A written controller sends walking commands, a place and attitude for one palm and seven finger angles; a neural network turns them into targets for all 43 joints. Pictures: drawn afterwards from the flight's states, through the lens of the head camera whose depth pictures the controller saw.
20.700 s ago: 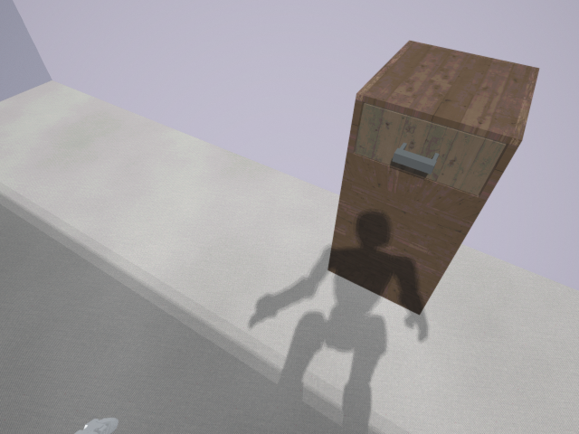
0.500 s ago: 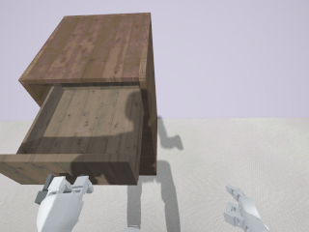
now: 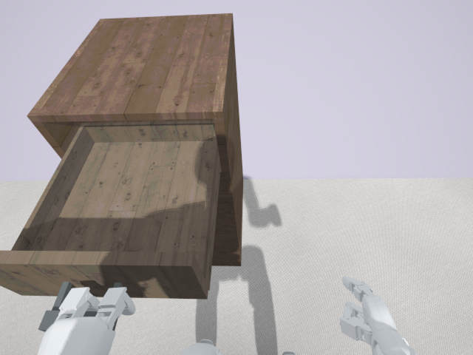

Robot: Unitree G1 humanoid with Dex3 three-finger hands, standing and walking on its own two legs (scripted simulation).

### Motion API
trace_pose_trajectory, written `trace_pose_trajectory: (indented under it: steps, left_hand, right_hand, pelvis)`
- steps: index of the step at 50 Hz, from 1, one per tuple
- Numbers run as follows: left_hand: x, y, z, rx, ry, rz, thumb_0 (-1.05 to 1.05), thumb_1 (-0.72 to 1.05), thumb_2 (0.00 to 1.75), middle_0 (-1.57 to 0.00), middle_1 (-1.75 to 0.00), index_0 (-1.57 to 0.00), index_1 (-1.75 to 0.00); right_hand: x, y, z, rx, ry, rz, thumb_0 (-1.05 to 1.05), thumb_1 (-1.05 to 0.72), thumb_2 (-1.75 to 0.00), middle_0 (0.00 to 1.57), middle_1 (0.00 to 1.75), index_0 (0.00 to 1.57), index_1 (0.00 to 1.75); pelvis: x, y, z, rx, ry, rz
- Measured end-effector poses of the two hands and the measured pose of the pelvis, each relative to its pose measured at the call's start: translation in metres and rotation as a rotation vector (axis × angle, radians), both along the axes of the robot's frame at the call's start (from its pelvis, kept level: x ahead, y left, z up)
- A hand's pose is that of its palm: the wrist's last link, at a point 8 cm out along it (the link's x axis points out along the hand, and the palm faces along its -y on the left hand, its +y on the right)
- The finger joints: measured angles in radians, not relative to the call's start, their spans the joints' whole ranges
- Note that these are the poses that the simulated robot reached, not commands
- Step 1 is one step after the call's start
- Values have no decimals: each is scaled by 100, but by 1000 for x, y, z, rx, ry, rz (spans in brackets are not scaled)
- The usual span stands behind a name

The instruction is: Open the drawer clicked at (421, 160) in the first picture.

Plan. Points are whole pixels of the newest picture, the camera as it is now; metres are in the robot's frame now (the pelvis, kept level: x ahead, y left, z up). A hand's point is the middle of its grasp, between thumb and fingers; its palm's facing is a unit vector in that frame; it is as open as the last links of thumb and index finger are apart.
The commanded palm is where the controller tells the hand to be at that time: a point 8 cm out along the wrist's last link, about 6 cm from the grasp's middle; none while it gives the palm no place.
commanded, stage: pull the drawer open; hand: left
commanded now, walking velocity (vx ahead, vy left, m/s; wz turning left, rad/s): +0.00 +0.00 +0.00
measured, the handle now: (85, 305) +0.19 +0.26 +0.01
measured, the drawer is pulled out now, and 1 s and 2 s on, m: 0.30 0.30 0.30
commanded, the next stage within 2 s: open the thumb to release the handle in 0.04 s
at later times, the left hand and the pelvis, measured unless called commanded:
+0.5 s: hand (102, 347) +0.14 +0.22 +0.00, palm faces +0.00 -0.08 -1.00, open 8.6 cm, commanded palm +0.12 +0.24 +0.04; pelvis -0.02 +0.00 +0.00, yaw +2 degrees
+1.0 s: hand (103, 346) +0.14 +0.22 -0.01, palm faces +0.01 -0.09 -1.00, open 13.2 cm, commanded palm +0.13 +0.23 +0.04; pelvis -0.03 +0.00 +0.00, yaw +2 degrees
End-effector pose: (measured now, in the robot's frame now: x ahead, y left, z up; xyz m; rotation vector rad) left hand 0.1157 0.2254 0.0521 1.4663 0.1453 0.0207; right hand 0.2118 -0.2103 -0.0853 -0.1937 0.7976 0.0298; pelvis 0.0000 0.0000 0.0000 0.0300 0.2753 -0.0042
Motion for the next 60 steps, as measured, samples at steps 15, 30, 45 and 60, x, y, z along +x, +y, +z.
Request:
trace_pose_trajectory:
  steps: [15, 30, 45, 60]
  left_hand:
    - [0, 0, -3, 23, -62, 3, 2, 60, 76, -33, -133, -45, -135]
    - [0, -4, -2, 17, -61, 50, 0, -13, 46, -33, -124, -46, -131]
    - [0, -4, -4, 5, -70, 57, 0, -47, 31, -29, -120, -43, -126]
    - [14, -3, 4, 9, -67, 51, 0, -49, 30, -32, -120, -42, -124]
  right_hand:
    - [-11, 1, -19, -16, 36, 21, 2, -91, -90, 20, 30, 20, 30]
    - [-34, -8, -7, -23, 40, -25, 2, -91, -90, 20, 30, 20, 30]
    - [-37, -15, -1, -41, 11, -32, 2, -91, -90, 20, 30, 20, 30]
    - [-35, 5, 2, -8, 23, -26, 2, -91, -90, 20, 30, 20, 30]
  pelvis:
    - [-9, 0, -9, -8, 13, 28]
    - [-22, -7, 2, -8, -34, 34]
    - [-26, -5, 4, -14, -43, 38]
    - [-22, 2, 11, -18, -60, 36]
